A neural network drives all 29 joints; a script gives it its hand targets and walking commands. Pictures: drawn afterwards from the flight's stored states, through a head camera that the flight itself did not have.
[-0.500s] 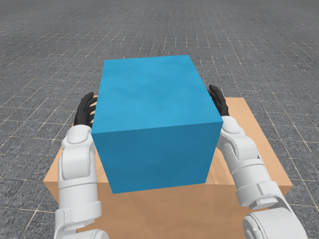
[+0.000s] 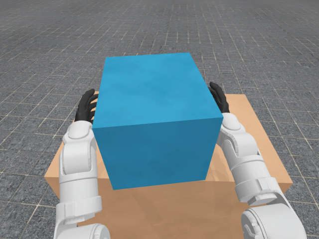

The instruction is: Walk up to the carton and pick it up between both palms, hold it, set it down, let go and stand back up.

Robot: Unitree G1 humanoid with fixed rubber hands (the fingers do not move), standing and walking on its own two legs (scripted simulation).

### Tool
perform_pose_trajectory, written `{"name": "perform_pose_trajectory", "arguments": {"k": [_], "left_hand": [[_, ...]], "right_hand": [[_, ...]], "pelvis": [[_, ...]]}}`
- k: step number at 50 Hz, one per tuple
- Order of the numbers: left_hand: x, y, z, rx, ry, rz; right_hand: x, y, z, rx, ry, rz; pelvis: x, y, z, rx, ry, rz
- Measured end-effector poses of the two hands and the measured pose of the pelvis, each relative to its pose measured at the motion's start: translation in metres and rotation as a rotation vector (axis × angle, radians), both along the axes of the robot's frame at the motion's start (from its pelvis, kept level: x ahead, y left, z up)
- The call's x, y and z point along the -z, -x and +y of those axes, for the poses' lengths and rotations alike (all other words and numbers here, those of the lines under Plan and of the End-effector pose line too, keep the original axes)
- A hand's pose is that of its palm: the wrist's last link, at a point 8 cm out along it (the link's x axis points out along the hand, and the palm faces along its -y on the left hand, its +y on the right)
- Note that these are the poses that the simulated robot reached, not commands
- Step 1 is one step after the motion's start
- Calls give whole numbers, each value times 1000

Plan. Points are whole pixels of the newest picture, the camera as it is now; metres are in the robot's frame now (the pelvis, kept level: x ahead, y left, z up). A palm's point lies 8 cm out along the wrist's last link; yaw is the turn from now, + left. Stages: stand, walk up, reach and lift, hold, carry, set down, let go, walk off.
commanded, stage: hold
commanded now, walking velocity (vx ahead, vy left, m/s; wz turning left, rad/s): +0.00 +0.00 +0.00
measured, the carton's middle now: (153, 116) +0.39 +0.00 +0.14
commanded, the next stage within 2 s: set down in 1.98 s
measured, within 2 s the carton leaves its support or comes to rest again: neither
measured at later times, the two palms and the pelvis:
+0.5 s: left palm (83, 120) +0.35 +0.16 +0.17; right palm (218, 109) +0.36 -0.16 +0.17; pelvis +0.00 +0.00 +0.00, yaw +0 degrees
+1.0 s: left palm (83, 118) +0.35 +0.16 +0.18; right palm (219, 108) +0.36 -0.16 +0.18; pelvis -0.01 +0.00 +0.00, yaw -1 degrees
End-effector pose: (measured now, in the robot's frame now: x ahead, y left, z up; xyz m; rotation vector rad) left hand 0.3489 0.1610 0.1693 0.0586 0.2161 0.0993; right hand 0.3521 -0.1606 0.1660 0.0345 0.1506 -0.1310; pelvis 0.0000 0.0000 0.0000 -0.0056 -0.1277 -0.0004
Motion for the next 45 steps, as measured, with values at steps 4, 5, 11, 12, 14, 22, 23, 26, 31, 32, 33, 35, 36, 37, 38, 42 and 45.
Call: {"name": "perform_pose_trajectory", "arguments": {"k": [4, 5, 11, 12, 14, 22, 23, 26, 31, 32, 33, 35, 36, 37, 38, 42, 45], "left_hand": [[8, 6, -2, 12, 14, -10], [8, 6, -3, 12, 17, -15], [-7, 4, -3, 2, 15, -55], [-10, 2, -3, -1, 12, -59], [-16, 0, -2, -8, 10, -64], [-14, -5, 3, -16, 12, -33], [-11, -4, 3, -15, 10, -26], [-2, -1, 3, -8, 2, -16], [5, 6, 0, 5, 5, -26], [4, 6, -1, 6, 7, -29], [4, 7, -2, 7, 7, -32], [2, 7, -3, 8, 10, -37], [0, 7, -4, 7, 10, -41], [-3, 6, -4, 7, 9, -45], [-5, 5, -4, 6, 9, -48], [-14, 1, -4, -3, 8, -52], [-17, -2, -2, -9, 8, -47]], "right_hand": [[7, 10, -2, 16, -13, -9], [6, 11, -3, 18, -15, -14], [-9, 7, -3, 15, -12, -54], [-12, 5, -3, 12, -11, -58], [-17, 0, -1, 6, -9, -63], [-17, -9, 3, -9, 6, -33], [-14, -8, 3, -9, 6, -26], [-5, -4, 3, -7, 1, -16], [2, 7, 0, 10, -18, -26], [2, 9, -1, 13, -20, -29], [2, 10, -2, 15, -20, -31], [1, 11, -3, 18, -22, -36], [0, 11, -3, 19, -22, -40], [-2, 11, -4, 19, -21, -44], [-4, 10, -4, 19, -22, -47], [-12, 3, -3, 11, -14, -50], [-16, -2, -1, 3, -5, -46]], "pelvis": [[1, -2, 0, -1, 2, -5], [1, -2, 0, 1, 3, -5], [1, 4, 0, 16, 0, 8], [1, 5, 0, 17, -1, 11], [1, 6, 0, 18, -2, 16], [0, 4, -2, 9, -2, 9], [0, 3, -1, 6, -2, 6], [0, 0, -1, -2, 1, 0], [1, -2, 0, -4, 3, -3], [1, -2, 1, -2, 3, -2], [1, -2, 1, 0, 3, -1], [1, -1, 1, 5, 2, 3], [1, 0, 1, 7, 1, 4], [1, 1, 1, 10, 1, 5], [1, 2, 1, 12, 0, 5], [1, 6, 0, 21, -3, 11], [0, 7, -1, 20, -3, 14]]}}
